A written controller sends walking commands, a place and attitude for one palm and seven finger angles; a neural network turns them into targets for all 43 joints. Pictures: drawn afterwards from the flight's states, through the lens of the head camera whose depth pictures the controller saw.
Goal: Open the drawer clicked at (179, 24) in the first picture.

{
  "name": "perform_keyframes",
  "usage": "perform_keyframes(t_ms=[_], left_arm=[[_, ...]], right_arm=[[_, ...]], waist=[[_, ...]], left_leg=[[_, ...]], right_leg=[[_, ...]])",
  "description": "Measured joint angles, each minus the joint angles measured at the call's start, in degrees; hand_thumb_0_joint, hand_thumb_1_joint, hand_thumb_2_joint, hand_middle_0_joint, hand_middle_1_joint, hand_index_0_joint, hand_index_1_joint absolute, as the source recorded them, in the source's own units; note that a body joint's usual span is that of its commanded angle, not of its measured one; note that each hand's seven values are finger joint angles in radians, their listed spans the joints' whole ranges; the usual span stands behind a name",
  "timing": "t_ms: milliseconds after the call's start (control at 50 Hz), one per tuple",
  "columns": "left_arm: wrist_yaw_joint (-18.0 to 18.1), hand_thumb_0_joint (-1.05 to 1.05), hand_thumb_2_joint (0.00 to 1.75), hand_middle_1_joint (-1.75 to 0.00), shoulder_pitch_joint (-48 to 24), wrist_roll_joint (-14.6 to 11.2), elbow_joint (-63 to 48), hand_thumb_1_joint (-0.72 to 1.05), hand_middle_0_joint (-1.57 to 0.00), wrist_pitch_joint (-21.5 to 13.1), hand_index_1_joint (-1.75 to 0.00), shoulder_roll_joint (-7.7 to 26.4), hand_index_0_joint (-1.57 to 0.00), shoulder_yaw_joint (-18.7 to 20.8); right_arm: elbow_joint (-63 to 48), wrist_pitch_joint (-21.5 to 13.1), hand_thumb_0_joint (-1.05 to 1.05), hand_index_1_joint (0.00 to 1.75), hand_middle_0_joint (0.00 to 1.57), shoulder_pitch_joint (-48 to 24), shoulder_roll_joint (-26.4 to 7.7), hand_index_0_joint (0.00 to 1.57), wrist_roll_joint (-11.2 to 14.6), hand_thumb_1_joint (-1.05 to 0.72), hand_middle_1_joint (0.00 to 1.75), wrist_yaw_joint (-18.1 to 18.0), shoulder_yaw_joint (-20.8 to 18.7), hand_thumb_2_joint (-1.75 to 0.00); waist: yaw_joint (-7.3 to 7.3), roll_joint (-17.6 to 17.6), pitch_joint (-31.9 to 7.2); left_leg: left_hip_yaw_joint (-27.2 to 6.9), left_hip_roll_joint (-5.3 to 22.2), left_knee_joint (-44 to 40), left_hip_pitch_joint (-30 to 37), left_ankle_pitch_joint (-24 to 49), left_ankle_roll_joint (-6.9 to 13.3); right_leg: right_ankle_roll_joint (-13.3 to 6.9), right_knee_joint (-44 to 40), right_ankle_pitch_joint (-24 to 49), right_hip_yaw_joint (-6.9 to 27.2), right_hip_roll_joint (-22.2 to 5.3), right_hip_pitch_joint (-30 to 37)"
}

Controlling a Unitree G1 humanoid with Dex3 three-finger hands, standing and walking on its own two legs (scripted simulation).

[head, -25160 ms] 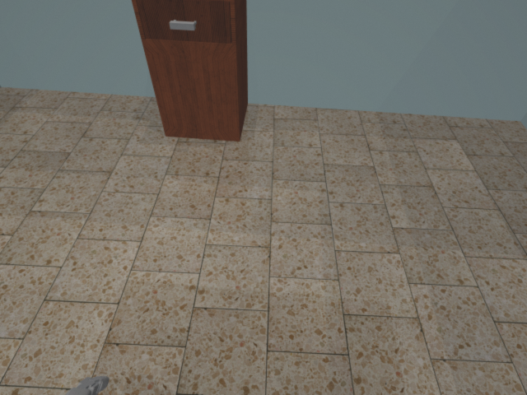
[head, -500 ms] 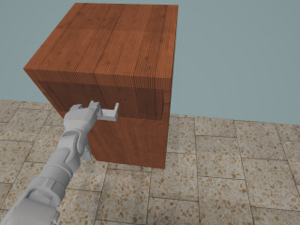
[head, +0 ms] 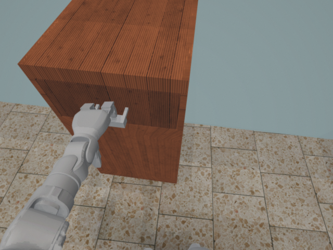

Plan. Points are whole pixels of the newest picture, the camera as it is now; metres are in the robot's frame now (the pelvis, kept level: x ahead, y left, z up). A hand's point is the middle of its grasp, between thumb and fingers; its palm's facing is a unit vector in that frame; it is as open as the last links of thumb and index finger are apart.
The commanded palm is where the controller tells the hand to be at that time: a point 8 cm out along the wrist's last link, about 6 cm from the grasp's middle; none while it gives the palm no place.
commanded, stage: lower the fingers behind the handle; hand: left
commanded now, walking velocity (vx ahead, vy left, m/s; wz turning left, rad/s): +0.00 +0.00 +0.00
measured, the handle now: (109, 114) +0.50 +0.20 -0.04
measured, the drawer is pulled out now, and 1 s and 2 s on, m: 0.00 0.00 0.00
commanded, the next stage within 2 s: lift the fingers back up to retry in 1.10 s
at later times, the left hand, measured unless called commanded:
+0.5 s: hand (114, 133) +0.42 +0.17 -0.03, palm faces -0.02 -0.01 -1.00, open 13.7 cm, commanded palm +0.39 +0.19 +0.00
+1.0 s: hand (113, 134) +0.42 +0.17 -0.03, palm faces +0.01 +0.01 -1.00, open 13.8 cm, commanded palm +0.39 +0.19 -0.01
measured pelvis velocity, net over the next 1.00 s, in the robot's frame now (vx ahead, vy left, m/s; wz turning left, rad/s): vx -0.04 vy -0.02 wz -0.02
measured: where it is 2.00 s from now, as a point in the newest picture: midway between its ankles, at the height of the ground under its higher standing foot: outside the picture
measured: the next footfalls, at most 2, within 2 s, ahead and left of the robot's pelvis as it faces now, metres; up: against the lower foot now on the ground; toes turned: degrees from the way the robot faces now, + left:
none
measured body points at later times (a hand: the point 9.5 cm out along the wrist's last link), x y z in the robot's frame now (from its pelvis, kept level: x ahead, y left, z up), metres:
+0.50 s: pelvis -0.02 -0.01 -0.02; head +0.07 -0.02 +0.43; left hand +0.42 +0.17 +0.03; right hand +0.06 -0.26 -0.16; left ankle -0.03 +0.07 -0.70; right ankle +0.01 -0.08 -0.70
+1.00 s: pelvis -0.04 -0.02 -0.04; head +0.06 -0.03 +0.40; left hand +0.42 +0.17 +0.02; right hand +0.02 -0.28 -0.18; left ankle -0.03 +0.07 -0.70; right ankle +0.01 -0.08 -0.70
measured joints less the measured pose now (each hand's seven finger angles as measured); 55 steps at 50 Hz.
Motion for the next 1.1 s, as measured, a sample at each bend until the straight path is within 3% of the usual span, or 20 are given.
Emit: perform_keyframes(t_ms=[80,160,260,340,400,460,600,760,900,1020,1100], left_arm=[[0.69,-0.01,0.31,-1.21,-0.97,3.45,0.32,-0.48,-0.32,-8.28,-1.19,-0.58,-0.27,0.76],[7.01,0.0,0.31,-1.24,1.4,6.03,-0.96,-0.48,-0.33,-11.67,-1.2,-1.21,-0.3,5.44],[15.71,0.0,0.31,-1.24,2.59,8.66,-0.59,-0.48,-0.3,-8.8,-1.2,-2.85,-0.31,6.15],[18.36,0.0,0.31,-1.24,0.73,9.29,2.52,-0.48,-0.28,-2.86,-1.2,-3.76,-0.32,4.44],[17.11,0.0,0.31,-1.25,-1.38,7.8,5.37,-0.49,-0.27,0.72,-1.2,-3.78,-0.32,3.45],[14.38,0.0,0.31,-1.25,-3.28,5.51,7.65,-0.49,-0.28,2.13,-1.23,-3.49,-0.33,2.85],[8.72,0.0,0.31,-1.29,-5.69,4.86,9.26,-0.49,-0.29,-1.44,-1.24,0.08,-0.33,3.59],[10.46,0.0,0.31,-1.33,-6.68,5.36,6.96,-0.48,-0.26,-5.57,-1.23,2.09,-0.31,4.0],[12.19,0.0,0.31,-1.32,-8.04,5.21,7.26,-0.48,-0.26,-3.48,-1.26,1.81,-0.3,3.56],[10.36,0.0,0.31,-1.29,-9.38,4.08,9.29,-0.48,-0.26,-1.29,-1.28,1.59,-0.29,3.21],[8.66,0.0,0.31,-1.28,-9.77,3.58,10.02,-0.49,-0.26,-1.74,-1.28,2.05,-0.29,3.53]], right_arm=[[-0.37,-0.59,0.01,0.3,0.2,-0.1,-0.73,0.2,-0.77,-0.9,0.3,0.52,-0.46,-0.9],[-1.4,-0.52,0.01,0.3,0.2,-0.37,-1.6,0.2,-1.71,-0.9,0.3,1.62,-1.54,-0.9],[-0.81,0.2,0.01,0.3,0.2,-1.32,-1.73,0.2,-2.2,-0.9,0.3,3.45,-2.04,-0.9],[0.21,1.1,0.01,0.3,0.2,-2.49,-0.87,0.2,-1.7,-0.9,0.3,3.79,-1.29,-0.9],[0.57,1.29,0.01,0.3,0.2,-2.97,-0.1,0.2,-1.02,-0.9,0.3,3.25,-0.36,-0.9],[0.34,1.11,0.01,0.3,0.2,-2.62,0.34,0.2,-0.39,-0.9,0.3,2.35,0.69,-0.9],[-1.41,-0.48,0.01,0.3,0.2,-0.42,-0.56,0.2,0.16,-0.9,0.3,0.74,1.83,-0.9],[-1.45,-2.78,0.01,0.3,0.2,1.19,-2.96,0.2,0.08,-0.9,0.3,0.83,0.22,-0.9],[-0.68,-3.0,0.01,0.3,0.2,0.31,-2.75,0.2,0.21,-0.9,0.3,1.21,0.25,-0.9],[-0.97,-2.89,0.01,0.3,0.2,0.01,-1.64,0.2,0.67,-0.9,0.3,0.98,1.57,-0.9],[-1.31,-3.17,0.01,0.3,0.2,0.39,-1.24,0.2,0.82,-0.9,0.3,0.65,2.37,-0.9]], waist=[[-0.85,-0.8,-0.85],[-0.73,-0.69,-2.3],[-0.16,-0.21,-2.98],[-0.48,0.05,-2.56],[-1.17,0.21,-1.96],[-1.79,0.07,-1.57],[-2.92,-0.89,-1.85],[-2.21,-1.09,-2.58],[-2.21,-0.68,-2.47],[-2.87,-0.24,-2.12],[-3.21,-0.23,-2.07]], left_leg=[[0.17,0.43,2.75,-2.75,-1.22,-0.16],[1.76,0.93,6.13,-6.76,-2.8,-0.1],[2.83,1.04,8.94,-10.12,-3.86,0.12],[2.82,1.04,8.91,-10.34,-3.49,0.04],[2.64,1.07,7.51,-9.16,-2.6,-0.18],[2.48,1.11,5.74,-7.67,-1.58,-0.4],[2.07,1.44,5.87,-8.44,-0.95,-1.0],[1.81,1.37,11.19,-14.94,-2.2,-1.26],[1.89,1.31,13.18,-17.51,-2.33,-1.33],[1.85,1.35,12.18,-16.6,-1.6,-1.4],[1.81,1.42,11.65,-16.02,-1.32,-1.44]], right_leg=[[-0.32,2.15,-0.73,-0.15,0.45,-2.64],[-0.27,5.92,-1.83,0.96,1.03,-7.27],[-0.1,9.27,-2.81,1.62,1.17,-11.11],[-0.15,9.32,-2.5,1.57,1.13,-11.34],[-0.26,7.89,-1.65,1.52,1.12,-10.11],[-0.42,6.18,-0.69,1.54,1.13,-8.61],[-1.11,5.98,0.09,1.03,1.38,-9.22],[-1.43,10.97,-1.08,0.06,1.16,-15.55],[-1.49,12.91,-1.17,-0.18,1.0,-18.11],[-1.49,11.86,-0.43,-0.14,1.02,-17.16],[-1.5,11.26,-0.14,-0.12,1.08,-16.56]])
